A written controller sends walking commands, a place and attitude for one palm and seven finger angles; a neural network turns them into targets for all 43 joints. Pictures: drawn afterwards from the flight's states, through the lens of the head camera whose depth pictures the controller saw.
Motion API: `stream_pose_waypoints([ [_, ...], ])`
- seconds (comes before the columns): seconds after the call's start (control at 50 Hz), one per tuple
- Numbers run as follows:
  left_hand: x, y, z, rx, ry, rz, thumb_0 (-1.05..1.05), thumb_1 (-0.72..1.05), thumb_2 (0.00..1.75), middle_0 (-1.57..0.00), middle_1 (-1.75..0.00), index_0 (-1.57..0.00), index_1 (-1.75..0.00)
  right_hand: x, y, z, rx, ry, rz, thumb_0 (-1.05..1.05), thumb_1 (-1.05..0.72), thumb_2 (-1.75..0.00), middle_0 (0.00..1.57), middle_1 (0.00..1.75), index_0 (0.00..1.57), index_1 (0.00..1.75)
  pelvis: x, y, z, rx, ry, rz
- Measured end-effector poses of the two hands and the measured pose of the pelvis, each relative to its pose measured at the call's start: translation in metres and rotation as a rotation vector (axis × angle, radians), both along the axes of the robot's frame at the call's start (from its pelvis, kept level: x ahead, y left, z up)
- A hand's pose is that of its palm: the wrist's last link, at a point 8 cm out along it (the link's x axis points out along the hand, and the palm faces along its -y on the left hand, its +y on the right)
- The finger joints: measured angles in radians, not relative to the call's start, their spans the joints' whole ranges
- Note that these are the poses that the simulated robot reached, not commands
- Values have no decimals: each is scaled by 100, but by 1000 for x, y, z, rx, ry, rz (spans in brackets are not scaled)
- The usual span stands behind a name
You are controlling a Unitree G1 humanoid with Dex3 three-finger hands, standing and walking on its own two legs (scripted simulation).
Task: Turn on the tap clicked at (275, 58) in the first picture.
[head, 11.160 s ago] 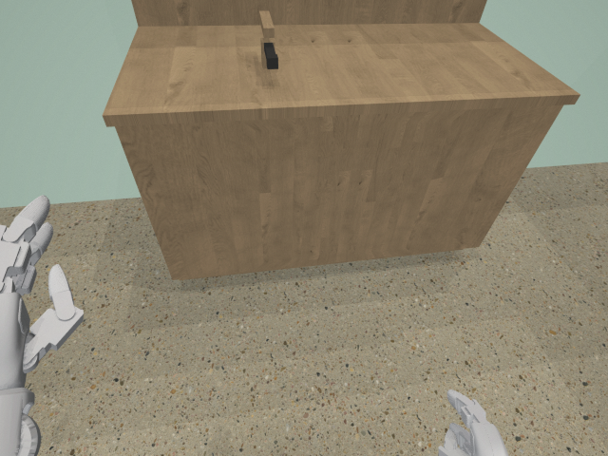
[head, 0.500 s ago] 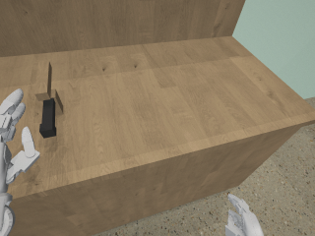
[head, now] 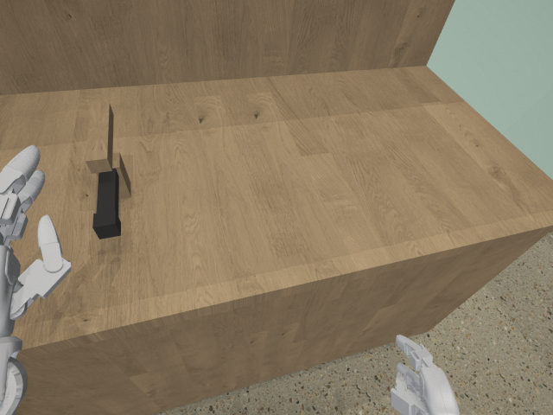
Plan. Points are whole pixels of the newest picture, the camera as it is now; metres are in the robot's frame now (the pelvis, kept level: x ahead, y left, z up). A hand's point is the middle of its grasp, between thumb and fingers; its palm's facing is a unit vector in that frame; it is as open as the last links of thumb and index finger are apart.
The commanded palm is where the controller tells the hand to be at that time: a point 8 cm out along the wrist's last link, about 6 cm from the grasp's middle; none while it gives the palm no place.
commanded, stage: shuffle to correct the standing spot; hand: left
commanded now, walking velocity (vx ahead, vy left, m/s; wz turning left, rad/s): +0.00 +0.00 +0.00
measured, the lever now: (107, 224) +0.32 +0.28 +0.08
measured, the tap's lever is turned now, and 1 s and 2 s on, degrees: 0 0 0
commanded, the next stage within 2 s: come to a stop and stand still in 0.30 s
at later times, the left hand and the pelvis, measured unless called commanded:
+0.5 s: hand (126, 268) +0.22 +0.19 +0.17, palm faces +0.34 -0.86 -0.38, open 7.4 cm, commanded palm +0.16 +0.23 +0.18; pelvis +0.00 -0.05 +0.00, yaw +0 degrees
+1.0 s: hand (57, 232) +0.24 +0.26 +0.19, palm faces +0.46 -0.78 -0.42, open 7.4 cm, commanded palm +0.16 +0.25 +0.18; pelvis -0.01 -0.03 +0.00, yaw -1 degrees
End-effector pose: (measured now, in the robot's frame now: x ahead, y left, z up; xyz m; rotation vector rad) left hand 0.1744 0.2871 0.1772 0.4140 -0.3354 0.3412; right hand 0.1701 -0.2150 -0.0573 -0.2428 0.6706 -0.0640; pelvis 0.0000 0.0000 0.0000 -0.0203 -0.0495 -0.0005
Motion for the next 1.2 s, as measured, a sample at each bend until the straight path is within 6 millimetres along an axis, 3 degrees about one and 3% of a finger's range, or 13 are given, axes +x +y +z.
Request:
stream_pose_waypoints([
  [0.18,1,3,-5,-18,27,30,1,89,90,-21,-30,-21,-30,-4,0,-5,19,20,-10,2,-91,-90,21,30,21,30,-2,-2,0,10,-2,-7],
  [0.3,8,-15,-6,-26,26,7,1,89,90,-21,-30,-21,-30,-8,-8,-8,40,37,-13,2,-91,-90,21,30,21,30,-4,-15,0,25,-6,-13],
  [0.42,10,-43,2,14,28,-31,1,89,90,-21,-30,-21,-30,-9,-30,-11,59,45,-20,2,-91,-90,21,30,21,30,-3,-37,0,14,1,-4],
  [0.56,0,-67,1,25,80,-12,1,89,90,-21,-30,-21,-30,-9,-69,-12,29,28,-48,2,-91,-90,21,30,21,30,-2,-59,-1,7,28,-6],
  [0.66,-4,-71,-6,5,130,30,1,88,90,-22,-30,-21,-30,-13,-91,-13,-6,58,-80,2,-91,-90,21,30,20,30,0,-64,2,10,55,-11],
  [0.76,0,-66,-11,-14,142,54,1,88,90,-22,-30,-21,-30,-18,-96,-11,-37,91,-83,2,-91,-90,20,30,20,30,-1,-63,5,25,71,5],
  [0.86,1,-59,-9,-5,125,29,1,88,90,-22,-30,-21,-30,-19,-85,-13,-46,95,-84,2,-91,-90,20,30,20,30,-2,-52,3,9,67,14],
  [0.92,13,-28,16,165,24,24,1,88,90,-22,-30,-22,-30,-20,-68,-15,-59,102,-35,2,-91,-90,20,30,20,30,-8,-46,1,-3,72,20],
  [0.98,19,2,27,153,-45,69,1,88,90,-22,-30,-21,-30,-22,-46,-16,-17,90,-20,2,-91,-90,20,30,20,30,-9,-32,1,0,66,-3],
  [1.02,19,6,22,113,-36,63,1,89,90,-21,-30,-21,-30,-22,-32,-16,16,65,-23,2,-91,-90,20,30,20,30,-6,-20,1,5,58,-15],
  [1.1,17,-3,-3,45,56,-18,1,89,90,-21,-30,-20,-30,-21,-4,-22,73,40,-34,2,-91,-90,20,30,20,30,3,2,-2,16,39,-21],
  [1.2,16,8,-24,14,103,-43,1,88,90,-22,-30,-21,-30,-13,23,-22,73,61,-7,2,-91,-90,21,30,21,30,8,13,-5,19,17,-8],
])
